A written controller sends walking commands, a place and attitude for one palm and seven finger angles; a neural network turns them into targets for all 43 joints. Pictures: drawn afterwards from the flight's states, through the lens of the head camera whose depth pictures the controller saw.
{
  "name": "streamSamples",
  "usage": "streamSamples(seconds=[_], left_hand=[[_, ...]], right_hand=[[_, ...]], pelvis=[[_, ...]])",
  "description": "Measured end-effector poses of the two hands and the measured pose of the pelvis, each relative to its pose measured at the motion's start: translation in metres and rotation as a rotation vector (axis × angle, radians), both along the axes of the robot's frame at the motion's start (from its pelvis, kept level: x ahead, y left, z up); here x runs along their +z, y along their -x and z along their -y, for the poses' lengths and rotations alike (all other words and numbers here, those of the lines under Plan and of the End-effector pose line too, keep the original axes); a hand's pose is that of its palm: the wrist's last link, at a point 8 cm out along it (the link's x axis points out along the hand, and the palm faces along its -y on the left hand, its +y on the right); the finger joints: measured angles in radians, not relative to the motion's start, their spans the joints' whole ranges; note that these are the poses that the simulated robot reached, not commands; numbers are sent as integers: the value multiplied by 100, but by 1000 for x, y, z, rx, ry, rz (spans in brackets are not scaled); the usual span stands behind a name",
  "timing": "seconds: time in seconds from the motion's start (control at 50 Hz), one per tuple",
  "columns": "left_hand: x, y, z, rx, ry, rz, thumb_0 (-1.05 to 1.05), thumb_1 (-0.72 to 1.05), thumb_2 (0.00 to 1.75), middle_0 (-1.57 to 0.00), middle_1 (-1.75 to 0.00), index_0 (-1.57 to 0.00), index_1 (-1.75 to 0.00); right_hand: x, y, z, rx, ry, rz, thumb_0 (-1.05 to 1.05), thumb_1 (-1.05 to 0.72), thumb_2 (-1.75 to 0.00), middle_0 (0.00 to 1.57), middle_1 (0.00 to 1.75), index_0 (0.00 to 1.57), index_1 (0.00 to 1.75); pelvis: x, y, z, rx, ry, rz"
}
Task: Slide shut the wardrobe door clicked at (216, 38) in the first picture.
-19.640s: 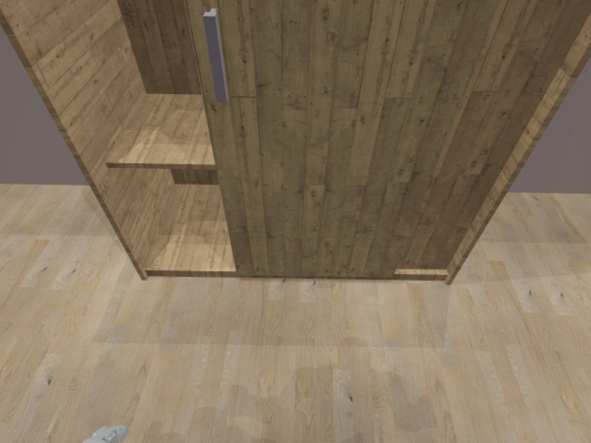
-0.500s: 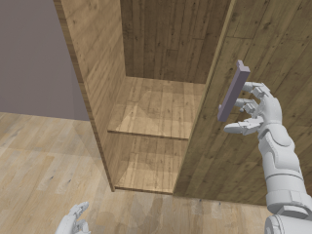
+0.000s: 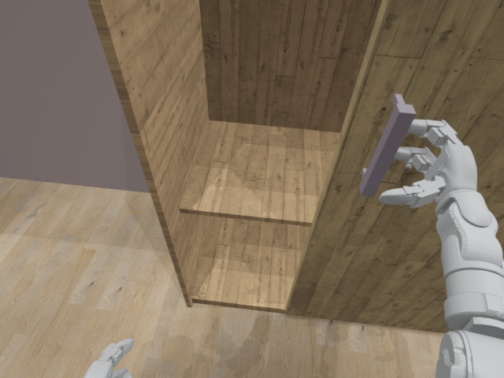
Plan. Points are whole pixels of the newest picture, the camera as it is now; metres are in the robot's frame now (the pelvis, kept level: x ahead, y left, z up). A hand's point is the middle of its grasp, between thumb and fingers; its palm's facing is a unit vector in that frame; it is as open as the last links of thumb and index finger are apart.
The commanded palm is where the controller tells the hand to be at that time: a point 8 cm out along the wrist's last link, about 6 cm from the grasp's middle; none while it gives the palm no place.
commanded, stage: slide the fingers in behind the handle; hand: right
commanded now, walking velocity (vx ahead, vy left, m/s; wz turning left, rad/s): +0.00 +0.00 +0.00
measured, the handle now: (381, 148) +0.46 -0.16 +0.15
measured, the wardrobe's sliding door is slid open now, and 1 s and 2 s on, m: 0.37 0.37 0.37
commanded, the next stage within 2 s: grip the handle and tug to test in 1.84 s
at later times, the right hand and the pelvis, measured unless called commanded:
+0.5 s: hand (406, 172) +0.41 -0.19 +0.15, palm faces +0.03 +1.00 +0.00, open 13.9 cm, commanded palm +0.39 -0.23 +0.15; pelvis +0.00 -0.02 +0.00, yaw +0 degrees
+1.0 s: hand (388, 169) +0.41 -0.16 +0.15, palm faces +0.02 +1.00 +0.00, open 14.0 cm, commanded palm +0.38 -0.21 +0.15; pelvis +0.00 -0.01 +0.00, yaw +0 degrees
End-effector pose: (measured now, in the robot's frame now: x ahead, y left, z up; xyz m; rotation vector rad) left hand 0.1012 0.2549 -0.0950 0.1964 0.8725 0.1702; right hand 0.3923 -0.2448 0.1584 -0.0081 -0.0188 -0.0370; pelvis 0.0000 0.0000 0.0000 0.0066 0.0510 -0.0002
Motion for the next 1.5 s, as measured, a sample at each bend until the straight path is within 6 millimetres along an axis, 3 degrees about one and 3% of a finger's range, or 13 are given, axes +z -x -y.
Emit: streamSamples(seconds=[0.44,0.62,0.84,1.34,1.5], left_hand=[[-1,6,18,-3,18,-2,1,90,90,-20,-30,-20,-30],[-1,-2,24,-21,16,6,1,90,90,-20,-30,-20,-30],[-1,-16,31,-46,39,22,1,90,90,-20,-30,-20,-30],[0,-19,16,-31,46,24,1,90,90,-20,-30,-20,-30],[0,-18,13,-25,40,19,1,90,90,-20,-30,-20,-30]], right_hand=[[-6,1,3,7,-8,-10,-1,50,-30,34,122,33,122],[-6,1,-14,22,-7,11,-2,50,-30,31,121,30,121],[-5,2,-16,-8,-9,0,-1,50,-30,32,122,30,121],[-5,9,-44,16,-10,-4,-1,50,-30,30,120,30,120],[-10,2,-49,1,-11,-33,-1,50,-30,30,120,30,121]], pelvis=[[0,1,14,2,-8,-4],[0,0,19,-6,-8,3],[1,-3,18,-8,-6,9],[2,-4,5,-2,1,22],[1,0,0,1,3,15]])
